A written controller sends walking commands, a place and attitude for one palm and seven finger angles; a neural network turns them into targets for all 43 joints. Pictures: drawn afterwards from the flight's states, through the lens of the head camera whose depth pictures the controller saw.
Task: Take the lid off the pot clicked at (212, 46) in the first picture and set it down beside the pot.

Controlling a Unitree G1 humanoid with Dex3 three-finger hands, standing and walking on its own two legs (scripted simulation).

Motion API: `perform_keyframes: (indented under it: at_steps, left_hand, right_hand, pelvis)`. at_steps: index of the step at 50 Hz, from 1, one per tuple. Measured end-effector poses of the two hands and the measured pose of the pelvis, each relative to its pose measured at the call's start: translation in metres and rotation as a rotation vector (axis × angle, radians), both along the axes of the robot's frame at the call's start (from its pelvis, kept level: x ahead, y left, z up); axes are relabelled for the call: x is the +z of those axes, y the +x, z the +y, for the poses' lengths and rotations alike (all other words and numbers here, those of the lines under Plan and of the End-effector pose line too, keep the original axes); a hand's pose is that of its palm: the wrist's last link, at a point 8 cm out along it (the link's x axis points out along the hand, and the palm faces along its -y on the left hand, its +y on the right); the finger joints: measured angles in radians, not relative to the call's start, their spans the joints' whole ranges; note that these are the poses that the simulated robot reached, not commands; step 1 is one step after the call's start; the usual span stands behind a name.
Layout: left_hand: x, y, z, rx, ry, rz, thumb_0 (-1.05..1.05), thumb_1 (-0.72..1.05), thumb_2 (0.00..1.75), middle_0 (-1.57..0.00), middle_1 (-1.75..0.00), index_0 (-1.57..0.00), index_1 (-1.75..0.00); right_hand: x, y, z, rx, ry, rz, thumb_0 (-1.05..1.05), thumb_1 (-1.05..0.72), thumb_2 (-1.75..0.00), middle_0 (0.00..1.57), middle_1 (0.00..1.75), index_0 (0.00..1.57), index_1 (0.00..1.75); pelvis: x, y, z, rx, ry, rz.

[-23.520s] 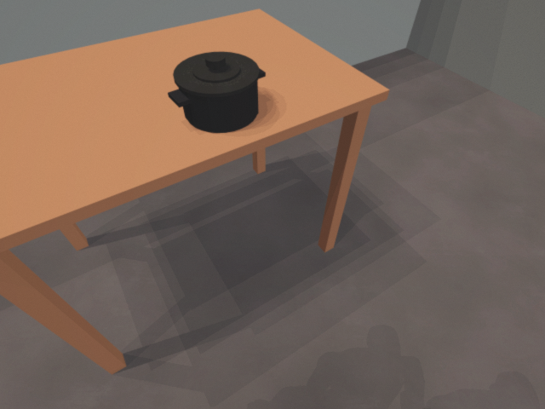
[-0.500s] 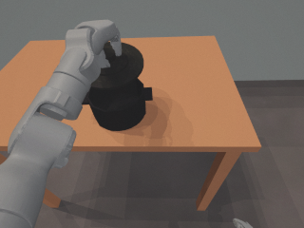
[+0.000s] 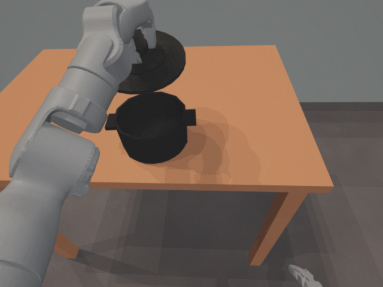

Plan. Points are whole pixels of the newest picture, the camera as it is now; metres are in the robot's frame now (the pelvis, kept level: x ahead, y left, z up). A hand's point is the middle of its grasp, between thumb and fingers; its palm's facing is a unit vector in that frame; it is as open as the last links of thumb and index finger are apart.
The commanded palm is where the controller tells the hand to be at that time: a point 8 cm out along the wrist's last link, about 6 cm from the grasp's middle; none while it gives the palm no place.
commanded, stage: lift the lid straight up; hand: left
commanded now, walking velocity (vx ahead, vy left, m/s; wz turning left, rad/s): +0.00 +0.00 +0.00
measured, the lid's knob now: (137, 47) +0.50 +0.10 +0.27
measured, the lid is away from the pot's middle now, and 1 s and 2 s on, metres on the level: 0.01 0.11 0.21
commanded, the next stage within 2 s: move the lid sideways beside the pot in 0.22 s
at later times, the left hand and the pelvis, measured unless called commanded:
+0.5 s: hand (124, 45) +0.48 +0.12 +0.28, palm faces -0.17 -0.04 -0.98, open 7.4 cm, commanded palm +0.46 +0.13 +0.35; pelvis +0.00 +0.00 +0.00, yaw -1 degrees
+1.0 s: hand (79, 52) +0.48 +0.20 +0.27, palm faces -0.19 -0.05 -0.98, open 7.4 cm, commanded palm +0.46 +0.20 +0.35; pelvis +0.00 +0.01 +0.00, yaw +0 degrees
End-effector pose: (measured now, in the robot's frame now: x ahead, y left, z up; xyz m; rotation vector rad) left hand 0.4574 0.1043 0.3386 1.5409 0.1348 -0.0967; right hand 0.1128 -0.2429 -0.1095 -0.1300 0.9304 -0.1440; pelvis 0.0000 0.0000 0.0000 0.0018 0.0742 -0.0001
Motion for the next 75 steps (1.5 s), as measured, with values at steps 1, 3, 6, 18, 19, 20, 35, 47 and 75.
perform_keyframes:
  at_steps: [1, 3, 6, 18, 19, 20, 35, 47, 75]
  left_hand:
    - [0.001, 0.0, -0.001, -0.001, -0.002, -0.002, -0.04, 0.27, 0.78, -0.77, -0.99, -0.66, -0.9]
    - [0.004, 0.0, -0.002, 0.0, -0.006, -0.006, -0.04, 0.26, 0.78, -0.78, -0.99, -0.66, -0.9]
    - [0.007, 0.002, -0.001, 0.013, -0.011, -0.006, -0.04, 0.26, 0.78, -0.78, -0.99, -0.66, -0.9]
    - [0.003, 0.006, 0.002, 0.023, -0.017, 0.012, -0.04, 0.27, 0.78, -0.78, -0.99, -0.66, -0.9]
    - [0.003, 0.007, 0.003, 0.027, -0.016, 0.017, -0.04, 0.27, 0.78, -0.78, -0.99, -0.66, -0.9]
    - [0.002, 0.008, 0.005, 0.031, -0.014, 0.021, -0.04, 0.27, 0.78, -0.78, -0.99, -0.66, -0.9]
    - [-0.002, 0.015, 0.046, 0.092, 0.004, 0.035, -0.04, 0.27, 0.78, -0.78, -0.99, -0.66, -0.9]
    - [-0.003, 0.01, 0.087, 0.138, -0.003, 0.028, -0.04, 0.27, 0.78, -0.78, -1.0, -0.66, -0.9]
    - [-0.002, 0.007, 0.149, 0.193, 0.006, 0.022, -0.05, 0.27, 0.78, -0.78, -1.0, -0.66, -0.9]
  right_hand:
    - [0.0, 0.0, 0.0, 0.001, 0.0, 0.001, 0.01, -0.91, -0.9, 0.2, 0.3, 0.2, 0.3]
    - [-0.001, -0.001, 0.0, 0.001, 0.0, 0.003, 0.01, -0.91, -0.9, 0.2, 0.3, 0.2, 0.3]
    - [-0.001, -0.004, 0.0, -0.004, 0.0, 0.007, 0.01, -0.91, -0.9, 0.2, 0.3, 0.2, 0.3]
    - [-0.003, -0.015, -0.007, -0.026, -0.014, 0.032, 0.01, -0.91, -0.9, 0.2, 0.3, 0.2, 0.3]
    - [-0.002, -0.016, -0.007, -0.029, -0.016, 0.035, 0.01, -0.91, -0.9, 0.2, 0.3, 0.2, 0.3]
    - [-0.002, -0.016, -0.008, -0.032, -0.017, 0.038, 0.01, -0.91, -0.9, 0.2, 0.3, 0.2, 0.3]
    - [0.001, -0.021, -0.014, -0.059, -0.037, 0.07, 0.01, -0.91, -0.9, 0.2, 0.3, 0.2, 0.3]
    - [0.004, -0.012, -0.01, -0.049, -0.042, 0.077, 0.01, -0.91, -0.9, 0.2, 0.3, 0.2, 0.3]
    - [0.001, -0.024, 0.009, -0.063, -0.043, 0.135, 0.01, -0.91, -0.9, 0.2, 0.3, 0.2, 0.3]
  pelvis:
    - [0.0, 0.0, 0.0, 0.0, 0.0, 0.001]
    - [0.0, 0.0, 0.0, -0.002, 0.001, 0.002]
    - [0.0, -0.001, -0.001, -0.004, 0.001, 0.004]
    - [0.0, 0.0, -0.002, -0.009, 0.0, 0.006]
    - [0.0, 0.0, -0.002, -0.01, 0.0, 0.005]
    - [0.0, 0.0, -0.002, -0.011, -0.001, 0.006]
    - [0.0, 0.002, -0.001, -0.011, -0.005, 0.016]
    - [0.0, 0.004, 0.004, -0.004, -0.014, 0.018]
    - [0.0, 0.004, 0.022, 0.001, -0.025, 0.037]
